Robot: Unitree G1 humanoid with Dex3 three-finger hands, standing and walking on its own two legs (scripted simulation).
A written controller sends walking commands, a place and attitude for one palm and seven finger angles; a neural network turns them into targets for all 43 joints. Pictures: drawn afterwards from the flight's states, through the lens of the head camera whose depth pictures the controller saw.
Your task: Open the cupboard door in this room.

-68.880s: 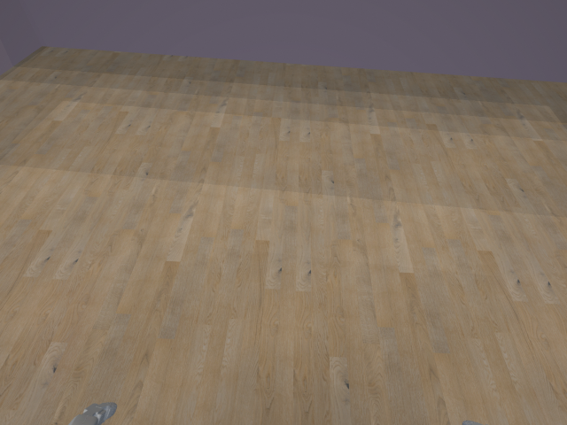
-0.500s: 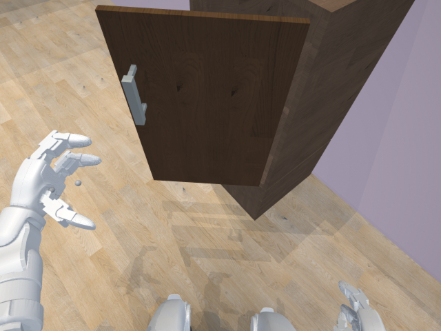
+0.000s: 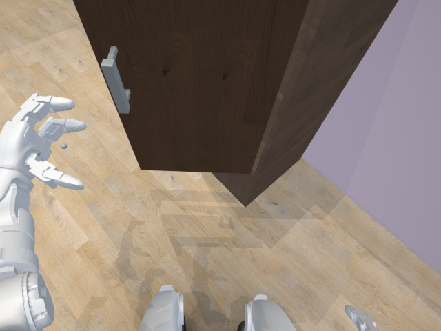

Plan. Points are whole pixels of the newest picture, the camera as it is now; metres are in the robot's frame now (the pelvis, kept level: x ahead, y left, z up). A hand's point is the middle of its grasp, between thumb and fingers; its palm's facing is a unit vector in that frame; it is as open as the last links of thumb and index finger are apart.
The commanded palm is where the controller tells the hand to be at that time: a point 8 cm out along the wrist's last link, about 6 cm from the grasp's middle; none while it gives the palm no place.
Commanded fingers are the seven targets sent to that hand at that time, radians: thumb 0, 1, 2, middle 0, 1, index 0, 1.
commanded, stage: move the hooked fingers beside the handle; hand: left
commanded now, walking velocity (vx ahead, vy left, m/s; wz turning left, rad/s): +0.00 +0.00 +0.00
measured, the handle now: (119, 81) +0.57 +0.22 +0.06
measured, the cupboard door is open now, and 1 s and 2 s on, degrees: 47 47 47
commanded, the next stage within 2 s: slide the fingers in behind the handle in 1.56 s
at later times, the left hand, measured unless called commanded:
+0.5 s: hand (80, 113) +0.48 +0.26 +0.07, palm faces -0.02 -1.00 -0.03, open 14.0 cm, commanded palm +0.47 +0.31 +0.06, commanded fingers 0.00 -0.50 0.30 -0.30 -1.20 -0.30 -1.20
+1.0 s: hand (87, 98) +0.52 +0.27 +0.06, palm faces -0.04 -1.00 -0.02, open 14.0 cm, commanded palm +0.51 +0.30 +0.06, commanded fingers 0.00 -0.50 0.30 -0.30 -1.20 -0.30 -1.20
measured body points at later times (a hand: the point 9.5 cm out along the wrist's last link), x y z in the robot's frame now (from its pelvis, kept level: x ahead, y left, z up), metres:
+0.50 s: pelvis +0.00 +0.01 -0.01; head +0.13 +0.03 +0.42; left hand +0.47 +0.32 +0.07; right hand +0.03 -0.27 -0.11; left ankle +0.05 +0.12 -0.66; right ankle +0.01 -0.13 -0.66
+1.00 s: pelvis +0.00 +0.01 -0.02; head +0.17 +0.04 +0.40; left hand +0.52 +0.32 +0.06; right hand +0.00 -0.26 -0.12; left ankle +0.05 +0.12 -0.66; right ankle +0.01 -0.13 -0.66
